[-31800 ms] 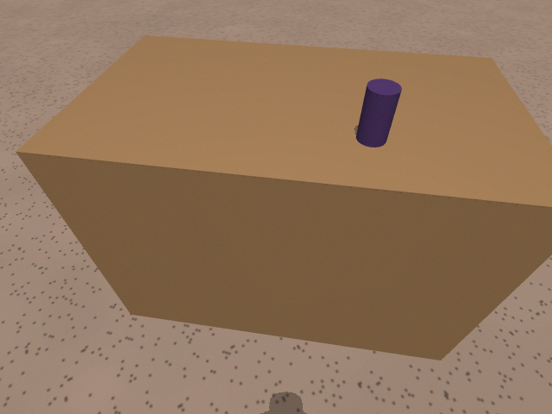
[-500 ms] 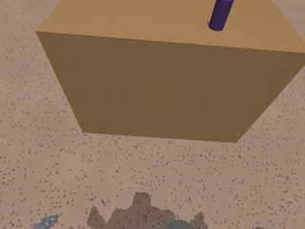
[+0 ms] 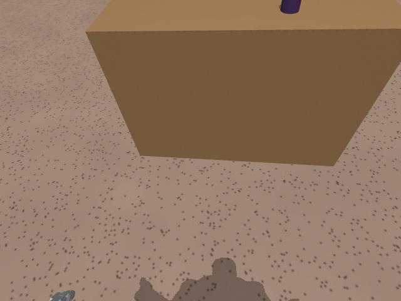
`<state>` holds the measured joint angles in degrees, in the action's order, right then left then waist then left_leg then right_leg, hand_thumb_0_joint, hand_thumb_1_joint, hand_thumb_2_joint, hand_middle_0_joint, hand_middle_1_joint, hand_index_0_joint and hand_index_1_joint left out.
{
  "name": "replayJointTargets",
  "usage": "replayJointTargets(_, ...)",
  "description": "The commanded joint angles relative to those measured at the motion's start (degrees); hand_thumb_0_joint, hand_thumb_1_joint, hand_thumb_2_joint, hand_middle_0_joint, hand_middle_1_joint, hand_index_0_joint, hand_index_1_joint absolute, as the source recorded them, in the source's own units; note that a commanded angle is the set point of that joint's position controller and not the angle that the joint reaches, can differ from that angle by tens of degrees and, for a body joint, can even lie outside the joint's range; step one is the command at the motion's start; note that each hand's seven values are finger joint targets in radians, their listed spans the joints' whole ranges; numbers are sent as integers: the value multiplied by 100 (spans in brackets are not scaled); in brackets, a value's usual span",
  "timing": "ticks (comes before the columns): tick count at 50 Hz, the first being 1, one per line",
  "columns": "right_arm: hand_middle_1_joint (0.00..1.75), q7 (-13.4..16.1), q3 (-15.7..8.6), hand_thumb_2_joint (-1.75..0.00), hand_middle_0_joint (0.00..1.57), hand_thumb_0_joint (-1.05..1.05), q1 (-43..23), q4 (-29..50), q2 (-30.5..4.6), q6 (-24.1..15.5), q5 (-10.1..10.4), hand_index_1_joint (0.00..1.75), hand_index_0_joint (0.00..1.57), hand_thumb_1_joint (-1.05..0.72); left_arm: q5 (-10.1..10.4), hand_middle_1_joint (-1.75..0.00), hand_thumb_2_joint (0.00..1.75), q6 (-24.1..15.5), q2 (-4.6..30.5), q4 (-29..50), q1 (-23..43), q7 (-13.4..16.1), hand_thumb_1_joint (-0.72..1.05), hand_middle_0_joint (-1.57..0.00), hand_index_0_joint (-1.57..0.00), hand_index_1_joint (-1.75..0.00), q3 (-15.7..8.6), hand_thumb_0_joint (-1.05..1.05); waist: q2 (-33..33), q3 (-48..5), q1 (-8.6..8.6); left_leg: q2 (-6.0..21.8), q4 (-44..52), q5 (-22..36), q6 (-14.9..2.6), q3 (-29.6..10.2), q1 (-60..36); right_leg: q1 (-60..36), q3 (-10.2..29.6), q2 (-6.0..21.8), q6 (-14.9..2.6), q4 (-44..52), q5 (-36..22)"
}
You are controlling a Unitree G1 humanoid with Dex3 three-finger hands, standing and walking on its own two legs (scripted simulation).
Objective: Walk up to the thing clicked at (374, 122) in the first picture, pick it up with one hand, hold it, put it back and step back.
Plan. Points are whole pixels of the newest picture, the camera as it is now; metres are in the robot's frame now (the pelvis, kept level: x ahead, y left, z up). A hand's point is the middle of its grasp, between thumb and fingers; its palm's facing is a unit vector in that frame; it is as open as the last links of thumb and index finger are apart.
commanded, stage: step back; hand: right
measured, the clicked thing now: out of the picture +1.11 -0.29 +0.11
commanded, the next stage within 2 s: stand in 0.92 s
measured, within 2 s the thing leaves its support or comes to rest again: neither
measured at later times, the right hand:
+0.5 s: hand out of the picture +0.08 -0.26 -0.14, palm faces -0.08 +0.92 -0.38, open 7.4 cm
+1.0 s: hand out of the picture +0.14 -0.21 -0.14, palm faces +0.01 +0.94 -0.33, open 7.4 cm
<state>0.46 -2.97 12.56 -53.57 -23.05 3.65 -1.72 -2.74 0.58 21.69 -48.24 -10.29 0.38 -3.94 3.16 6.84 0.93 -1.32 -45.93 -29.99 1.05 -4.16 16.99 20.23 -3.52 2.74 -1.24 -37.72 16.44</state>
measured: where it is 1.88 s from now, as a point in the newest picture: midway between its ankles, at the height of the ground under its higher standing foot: outside the picture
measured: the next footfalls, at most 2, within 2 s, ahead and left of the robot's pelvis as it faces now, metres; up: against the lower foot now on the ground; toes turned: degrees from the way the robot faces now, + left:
left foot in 0.04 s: +0.05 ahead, +0.16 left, +0.00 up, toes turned +2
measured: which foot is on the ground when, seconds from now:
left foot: up 0.00-0.02, down 0.04-1.00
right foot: down 0.00-1.00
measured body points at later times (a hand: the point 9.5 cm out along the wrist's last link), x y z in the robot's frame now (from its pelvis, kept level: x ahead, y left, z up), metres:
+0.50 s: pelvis -0.01 +0.01 +0.01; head +0.00 +0.01 +0.46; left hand +0.02 +0.32 -0.11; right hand +0.08 -0.31 -0.11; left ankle +0.00 +0.15 -0.71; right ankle +0.01 -0.11 -0.72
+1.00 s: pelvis +0.04 +0.03 +0.01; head +0.06 +0.03 +0.46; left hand +0.15 +0.34 -0.11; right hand +0.14 -0.26 -0.12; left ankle +0.01 +0.16 -0.72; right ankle +0.01 -0.10 -0.72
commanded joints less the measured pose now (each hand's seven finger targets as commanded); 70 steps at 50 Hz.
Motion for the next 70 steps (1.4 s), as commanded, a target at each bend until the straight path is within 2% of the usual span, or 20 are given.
replayJointTargets(1, 30, -16, -348, -90, 20, 0, 260, 188, -921, -360, -53, 30, 20, -90, 78, -30, 90, -16, 1509, 254, 42, 67, 90, -20, -20, -30, -365, 0, -1294, -952, -20, -53, 2577, 1017, -236, 511, -942, -526, 1373, 1013, -624, 908, 697)
replayJointTargets(2, 30, -8, -403, -90, 20, 0, 334, 117, -1012, -402, -111, 30, 20, -90, 76, -30, 90, -25, 1167, 274, -74, 59, 90, -20, -20, -30, -257, 0, -633, -1017, -51, 233, 2739, 1040, -349, -143, -1505, 74, 1059, 763, -402, 208, 577)
replayJointTargets(3, 30, 5, -442, -90, 20, 0, 285, 158, -1274, -446, -168, 30, 20, -90, 143, -30, 90, -48, 823, 290, -102, 33, 90, -20, -20, -30, -169, 0, 473, -970, -20, 1272, 3097, 83, -706, -1873, -1739, 1061, 604, 177, -96, -651, 1075)
replayJointTargets(4, 30, -15, -447, -90, 20, 0, -194, 316, -1775, -442, -130, 30, 20, -90, 174, -30, 90, -57, 1145, 206, 347, 53, 90, -20, -20, -30, -265, 0, 682, -456, -163, 2052, 3419, -1526, -1413, -2776, -210, 923, 340, -79, 49, -1112, 1673)
replayJointTargets(7, 30, -43, -268, -90, 20, 0, -893, 391, -1208, -485, -148, 30, 20, -90, 202, -30, 90, -129, 1213, -66, 159, -80, 90, -20, -20, -30, -302, 0, 458, 242, 132, 1344, 3202, -743, -1138, -1239, 679, 48, 557, 20, -4, -816, 1115)
replayJointTargets(12, 30, -117, -244, -90, 20, 0, -651, 248, -1054, -406, -20, 30, 20, -90, 121, -30, 90, -307, 949, -451, -245, -23, 90, -20, -20, -30, -248, 0, 492, -297, 156, 918, 2175, 283, -653, -442, 268, -1326, -40, -417, -32, 1521, 80)
replayJointTargets(13, 30, -110, -183, -90, 20, 0, -554, 276, -857, -382, 16, 30, 20, -90, 63, -30, 90, -354, 1111, -557, -418, 26, 90, -20, -20, -30, -293, 0, 161, -443, 189, 752, 1681, 290, -533, -284, 657, -1857, 502, -199, -83, 1569, 45)
replayJointTargets(15, 30, -64, -151, -90, 20, 0, -529, 352, -692, -359, 23, 30, 20, -90, 16, -30, 90, -422, 1841, -564, -530, 69, 90, -20, -20, -30, -443, 0, -1033, -374, 304, -23, -195, -378, -256, 108, 1447, -1426, 3358, 1704, -940, 2618, 2288)
replayJointTargets(16, 30, -38, -267, -90, 20, 0, -338, 222, -996, -355, -30, 30, 20, -90, 3, -30, 90, -426, 1939, -406, -24, 56, 90, -20, -20, -30, -467, 0, -822, 20, 132, 304, -604, -304, -207, -231, 1051, -425, 3679, 2122, -1281, 2769, 2999)
replayJointTargets(25, 30, -116, -304, -90, 20, 0, 124, -93, -751, -521, -32, 30, 20, -90, 89, -30, 90, -365, 1374, -308, 465, -33, 90, -20, -20, -30, -224, 0, -969, -612, -263, 159, 1900, 1274, -143, 557, -712, -56, 1083, 894, -621, 1352, 90)
replayJointTargets(26, 30, -71, -348, -90, 20, 0, 191, -153, -823, -544, -59, 30, 20, -90, 112, -30, 90, -337, 1153, -297, 405, -43, 90, -20, -20, -30, -139, 0, -680, -737, -302, 168, 2124, 1609, -158, 429, -1101, 138, 832, 674, -439, 878, -172)
replayJointTargets(28, 30, -2, -378, -90, 20, 0, -108, -30, -1228, -614, -115, 30, 20, -90, 225, -30, 90, -280, 628, -295, 160, -54, 90, -20, -20, -30, 22, 0, 578, -871, -132, 1645, 3064, 898, -636, -1736, -1182, 669, 266, -175, -2, -311, 318)
replayJointTargets(30, 30, -33, -378, -90, 20, 0, -691, 78, -1483, -569, -58, 30, 20, -90, 211, -30, 90, -231, 1151, -540, 73, -30, 90, -20, -20, -30, -115, 0, 248, -562, -34, 1971, 2961, 125, -1317, -1695, 105, -324, 491, 2, 12, -424, 1421)
replayJointTargets(34, 30, -33, -188, -90, 20, 0, -1093, 76, -942, -555, 39, 30, 20, -90, 211, -30, 90, -359, 1103, -816, -285, 20, 90, -20, -20, -30, -104, 0, 185, -690, 229, 1000, 1835, 2728, -420, -123, -17, -1293, 634, 127, -58, 1194, -1294)
replayJointTargets(36, 30, -15, -129, -90, 20, 0, -856, -19, -813, -541, 95, 30, 20, -90, 202, -30, 90, -396, 1354, -810, -102, 71, 90, -20, -20, -30, -149, 0, -142, -937, 47, 622, 1360, 2779, -198, 214, 48, -1497, 1318, 567, -300, 1155, -1881)
replayJointTargets(38, 30, 1, -177, -90, 20, 0, -484, -230, -841, -529, 61, 30, 20, -90, 188, -30, 90, -384, 1399, -642, 390, 59, 90, -20, -20, -30, -114, 0, -252, -944, -208, 705, 1797, 2512, -256, 147, -636, -926, 1323, 698, -395, 1022, -1679)
replayJointTargets(41, 30, 21, -210, -90, 20, 0, -767, -284, -993, -574, 94, 30, 20, -90, 232, -30, 90, -347, 1109, -708, 353, 75, 90, -20, -20, -30, -20, 0, -137, -1032, -28, 971, 1822, 3921, -454, -10, -820, -1089, 637, 257, -119, 724, -2237)
replayJointTargets(47, 30, 34, -131, -90, 20, 0, -841, -376, -991, -582, 141, 30, 20, -90, 293, -30, 90, -281, 1030, -895, 490, 68, 90, -20, -20, -30, 64, 0, -443, -1090, -45, 958, 2095, 4299, -362, -39, -949, -1461, 749, 385, -42, 1004, -2738)
replayJointTargets(55, 30, 20, -40, -90, 20, 0, -981, -537, -861, -584, 157, 30, 20, -90, 252, -30, 90, -279, 1046, -1059, 784, 70, 90, -20, -20, -30, 118, 0, -281, -1287, -111, 945, 2417, 4506, -232, 91, -1376, -1806, 729, 454, 31, 1412, -2890)
replayJointTargets(70, 30, -32, 22, -90, 20, 0, -1166, -699, -833, -553, 122, 30, 20, -90, 218, -30, 90, -290, 1087, -1323, 902, 0, 90, -20, -20, -30, 129, 0, -314, -786, -124, 912, 3045, 2588, -145, 93, -1265, -1479, 847, 477, 58, 2247, -1402)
